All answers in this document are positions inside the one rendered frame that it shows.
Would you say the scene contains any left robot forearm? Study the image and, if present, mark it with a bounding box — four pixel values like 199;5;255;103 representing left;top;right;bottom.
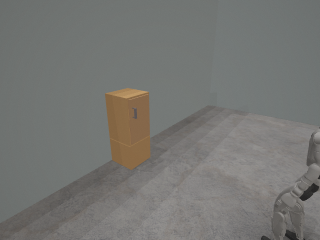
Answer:
290;165;320;198

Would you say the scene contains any right robot shin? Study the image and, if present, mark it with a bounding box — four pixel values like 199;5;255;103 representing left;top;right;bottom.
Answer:
289;203;305;240

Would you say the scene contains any right robot foot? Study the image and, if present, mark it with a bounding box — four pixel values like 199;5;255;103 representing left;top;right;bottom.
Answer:
285;230;306;240

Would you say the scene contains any left robot hand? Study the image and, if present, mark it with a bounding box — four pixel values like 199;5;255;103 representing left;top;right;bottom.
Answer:
274;192;298;215

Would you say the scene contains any cupboard door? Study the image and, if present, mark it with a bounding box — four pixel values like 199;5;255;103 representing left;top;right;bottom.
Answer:
128;94;150;145

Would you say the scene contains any handle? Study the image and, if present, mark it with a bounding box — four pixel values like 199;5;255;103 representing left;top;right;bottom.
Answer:
132;107;137;119

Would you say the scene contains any robot left upper arm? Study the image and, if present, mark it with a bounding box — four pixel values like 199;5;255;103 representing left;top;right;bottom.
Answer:
308;131;320;168

